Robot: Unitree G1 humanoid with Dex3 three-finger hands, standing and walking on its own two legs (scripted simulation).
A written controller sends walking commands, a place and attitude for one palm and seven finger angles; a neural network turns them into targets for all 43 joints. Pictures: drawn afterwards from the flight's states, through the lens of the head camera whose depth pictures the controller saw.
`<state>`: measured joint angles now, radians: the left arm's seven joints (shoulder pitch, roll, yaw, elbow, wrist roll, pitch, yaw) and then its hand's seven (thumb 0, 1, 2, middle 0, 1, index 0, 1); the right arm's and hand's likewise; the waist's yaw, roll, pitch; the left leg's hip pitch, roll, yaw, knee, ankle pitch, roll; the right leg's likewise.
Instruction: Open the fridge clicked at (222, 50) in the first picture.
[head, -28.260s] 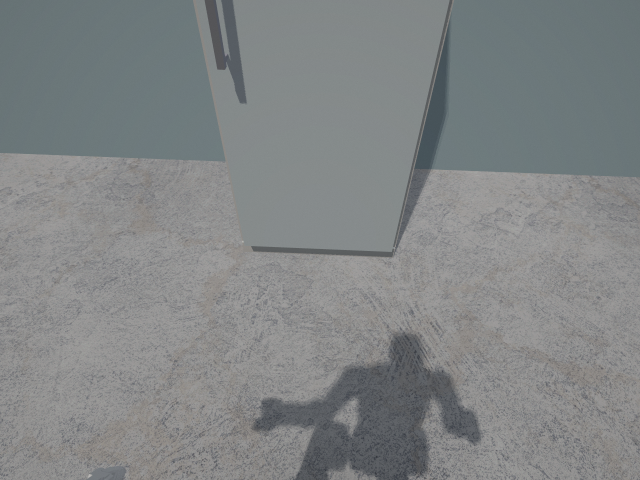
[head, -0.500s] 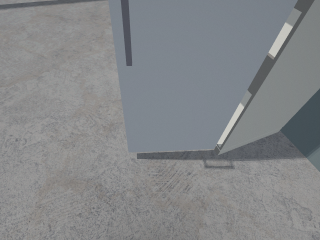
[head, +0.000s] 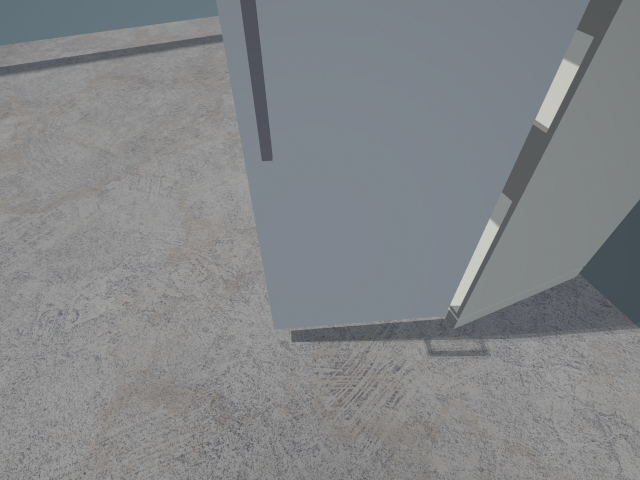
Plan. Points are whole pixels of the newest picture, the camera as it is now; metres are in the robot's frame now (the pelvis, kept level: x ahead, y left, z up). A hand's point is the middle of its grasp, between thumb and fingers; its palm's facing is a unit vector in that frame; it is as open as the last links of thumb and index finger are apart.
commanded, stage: let the arm hang, fingers relaxed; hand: left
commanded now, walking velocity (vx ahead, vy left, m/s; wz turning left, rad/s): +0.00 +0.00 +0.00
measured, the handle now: (256, 57) +0.66 +0.14 +0.22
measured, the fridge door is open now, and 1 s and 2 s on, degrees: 72 72 72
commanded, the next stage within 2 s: look to check the result in 0.22 s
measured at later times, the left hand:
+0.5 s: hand out of the picture +0.08 +0.24 -0.16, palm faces -0.03 -0.95 -0.32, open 7.4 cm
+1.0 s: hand out of the picture +0.11 +0.22 -0.16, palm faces -0.03 -0.95 -0.32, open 7.4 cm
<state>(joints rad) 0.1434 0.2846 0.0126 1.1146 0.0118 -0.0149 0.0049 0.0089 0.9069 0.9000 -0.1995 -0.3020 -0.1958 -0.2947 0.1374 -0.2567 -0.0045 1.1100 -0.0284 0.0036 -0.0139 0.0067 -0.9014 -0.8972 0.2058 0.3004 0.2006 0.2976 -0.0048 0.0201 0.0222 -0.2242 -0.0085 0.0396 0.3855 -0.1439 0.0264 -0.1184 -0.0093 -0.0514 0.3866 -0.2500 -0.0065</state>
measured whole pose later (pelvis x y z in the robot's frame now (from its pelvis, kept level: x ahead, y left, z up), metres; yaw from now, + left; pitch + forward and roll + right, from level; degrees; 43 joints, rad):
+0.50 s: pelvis +0.02 -0.01 +0.00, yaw +0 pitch -1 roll +0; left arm 0.13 0.32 0.01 1.14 0.01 -0.01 0.00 0.01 0.90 0.90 -0.20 -0.30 -0.20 -0.30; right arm 0.11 -0.33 0.00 1.13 -0.02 0.00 -0.01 0.01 -0.90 -0.90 0.20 0.30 0.20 0.30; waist -0.01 0.00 0.05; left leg -0.18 0.00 0.04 0.33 -0.14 0.02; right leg -0.07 0.00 -0.05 0.31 -0.24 -0.01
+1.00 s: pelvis +0.03 -0.02 +0.00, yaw -1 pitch +0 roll +1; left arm 0.11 0.31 0.01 1.12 0.01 -0.02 0.00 0.01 0.90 0.90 -0.20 -0.30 -0.20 -0.30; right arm 0.09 -0.31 0.00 1.12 -0.02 0.00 -0.02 0.01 -0.90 -0.90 0.21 0.30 0.20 0.30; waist -0.01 0.00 0.04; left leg -0.15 0.00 0.05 0.31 -0.16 0.00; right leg -0.04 0.01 -0.04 0.30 -0.25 -0.02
